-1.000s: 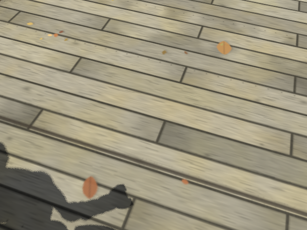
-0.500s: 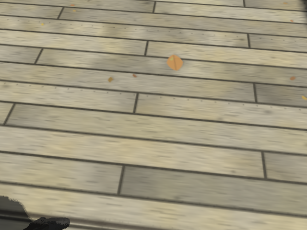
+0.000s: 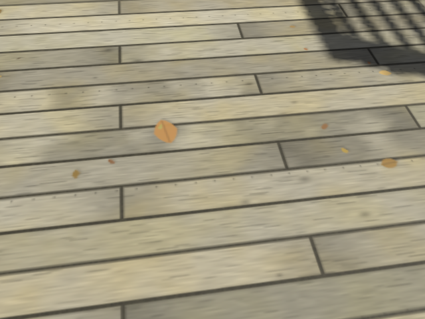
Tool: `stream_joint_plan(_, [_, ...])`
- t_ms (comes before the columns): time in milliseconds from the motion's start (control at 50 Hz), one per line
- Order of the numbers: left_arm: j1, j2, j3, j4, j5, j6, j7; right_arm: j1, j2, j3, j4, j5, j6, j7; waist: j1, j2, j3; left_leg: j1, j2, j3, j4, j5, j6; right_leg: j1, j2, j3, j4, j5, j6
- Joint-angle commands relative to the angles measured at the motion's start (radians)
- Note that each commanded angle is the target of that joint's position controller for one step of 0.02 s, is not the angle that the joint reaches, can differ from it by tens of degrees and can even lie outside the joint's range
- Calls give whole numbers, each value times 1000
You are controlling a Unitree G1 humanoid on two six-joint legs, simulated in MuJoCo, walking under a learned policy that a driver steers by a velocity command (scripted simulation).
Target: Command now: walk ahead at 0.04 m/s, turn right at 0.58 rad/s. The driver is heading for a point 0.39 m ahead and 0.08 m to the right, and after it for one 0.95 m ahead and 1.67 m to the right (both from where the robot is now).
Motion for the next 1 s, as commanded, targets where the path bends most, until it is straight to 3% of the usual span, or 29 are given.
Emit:
stream_joint_plan(20, [71,152,52,-37,-6,2,3,-1,-122,-41,-83,6,2,-13,6,151,-120,285,336,-292,-154,456,223,-199,-93,-39,366,-26,69])
stream_joint_plan(40, [63,135,48,-41,-6,15,6,-23,-116,-38,-85,19,9,-16,5,147,-98,262,311,-239,-160,420,203,-207,-105,-50,385,20,80])
stream_joint_plan(100, [13,56,21,-73,-16,19,-9,20,-138,-47,-68,18,25,-28,-30,208,-77,239,238,-130,-262,6,170,-196,-133,-154,241,132,76])
stream_joint_plan(180, [-48,41,9,-107,-5,-4,-33,58,-194,-70,-50,33,13,-23,-64,238,-80,237,289,-116,-316,-194,178,-101,-179,-188,-2,106,39])
stream_joint_plan(240, [-5,58,16,-82,-4,-15,-45,46,-216,-80,-36,48,-1,-3,-45,243,-60,156,303,-66,-323,-233,170,54,-170,-237,-160,110,-8])
stream_joint_plan(280, [57,53,20,-52,-5,-20,-51,28,-213,-78,-26,61,-2,10,-7,220,-46,112,300,-29,-285,-287,152,167,-155,-270,-310,192,-43])
stream_joint_plan(320, [207,58,34,21,-9,-24,-47,37,-153,-62,-13,53,-1,17,47,128,-53,-12,239,66,-111,-337,101,387,-108,-281,-415,183,-81])
stream_joint_plan(340, [315,117,53,41,-13,-30,-36,1,-78,-40,-34,31,-5,26,84,-73,-51,-207,154,187,245,-319,19,528,-280,4,-529,48,-152])
stream_joint_plan(360, [342,267,76,10,-4,-48,-40,-77,-67,-32,-120,23,-29,27,91,-284,-9,-564,-5,136,504,-408,-23,606,-501,524,-673,-117,-338])
stream_joint_plan(380, [322,200,59,0,12,-72,-42,-128,-133,-45,-132,56,-57,30,113,-186,12,-625,53,-5,614,-371,-2,556,-536,595,-746,-221,-384])
stream_joint_plan(400, [266,142,34,-4,16,-89,-39,-113,-167,-55,-119,70,-74,38,68,-152,65,-627,86,-24,605,-252,19,517,-504,511,-739,-159,-346])
stream_joint_plan(420, [228,108,22,-15,12,-96,-35,-78,-162,-55,-89,49,-82,39,40,-103,70,-584,107,-16,578,-159,14,483,-455,400,-712,-32,-306])
stream_joint_plan(440, [196,94,14,-18,5,-93,-31,-69,-165,-57,-77,24,-87,38,25,-84,68,-534,111,-11,514,-89,2,447,-412,316,-709,94,-277])
stream_joint_plan(460, [185,89,11,-19,6,-90,-23,-69,-161,-58,-71,14,-89,41,13,-81,57,-470,107,-4,461,-27,-11,418,-375,252,-713,191,-256])
stream_joint_plan(520, [207,102,16,2,4,-87,-4,-117,-103,-35,-63,19,-87,49,21,-62,36,-345,54,35,271,133,-43,368,-308,117,-697,407,-221])
stream_joint_plan(580, [263,118,25,33,-7,-85,4,-215,-72,-18,-85,35,-87,62,57,-81,49,-241,11,41,88,221,-49,321,-288,90,-675,445,-203])
stream_joint_plan(660, [302,117,27,70,-19,-84,5,-254,-94,-20,-97,45,-93,79,69,-93,56,-157,12,25,-21,240,-23,360,-333,143,-643,447,-191])
stream_joint_plan(700, [294,123,32,79,-17,-77,6,-230,-117,-30,-97,45,-98,78,48,-107,55,-100,8,23,-45,176,2,392,-349,176,-600,534,-175])
stream_joint_plan(740, [263,113,30,69,-12,-71,4,-81,-160,-55,-65,38,-103,65,-36,-109,-35,133,-15,58,-94,146,50,381,-291,146,-430,788,-139])
stream_joint_plan(760, [230,85,18,43,-1,-72,0,77,-200,-70,-43,24,-104,57,-114,-78,-171,407,82,-23,-52,151,106,260,-238,117,-212,744,-106])
stream_joint_plan(780, [320,2,-6,19,2,-80,1,239,-285,-90,-21,5,-97,46,-120,155,-366,807,330,-383,-57,40,231,-59,-106,22,174,364,-35])
stream_joint_plan(800, [383,22,-10,21,-27,-92,-1,250,-242,-77,-1,20,-91,57,-88,379,-429,863,454,-732,-213,-160,304,-242,-77,32,377,-65,-14])
stream_joint_plan(820, [308,110,15,30,-44,-91,-3,185,-162,-56,-15,34,-82,49,-97,250,-246,718,422,-620,-250,-273,262,-320,-148,29,453,2,-8])
stream_joint_plan(840, [212,127,17,14,-34,-88,-4,134,-128,-46,-17,35,-72,41,-95,158,-128,567,383,-457,-259,-224,225,-315,-194,-19,439,87,-11])
stream_joint_plan(860, [160,107,16,0,-19,-86,-6,94,-109,-37,-6,27,-67,39,-69,108,-45,424,337,-352,-291,-122,207,-281,-224,-37,394,138,-14])
stream_joint_plan(880, [148,94,20,-3,-12,-81,-8,65,-87,-30,0,17,-70,38,-42,121,-9,337,301,-269,-320,-50,193,-242,-251,-36,350,172,-18])
stream_joint_plan(900, [166,72,18,0,-17,-72,-13,47,-87,-30,5,14,-74,37,-20,146,6,279,282,-206,-349,-13,187,-198,-264,-43,329,189,-19])
stream_joint_plan(920, [171,48,13,0,-19,-64,-15,42,-88,-33,14,19,-81,36,-12,151,15,248,278,-161,-372,27,192,-188,-269,-54,312,196,-17])
stream_joint_plan(1000, [104,25,3,-30,-5,-54,-18,49,-138,-49,53,23,-91,34,-7,104,44,250,291,-16,-415,190,210,-255,-285,-61,178,327,7])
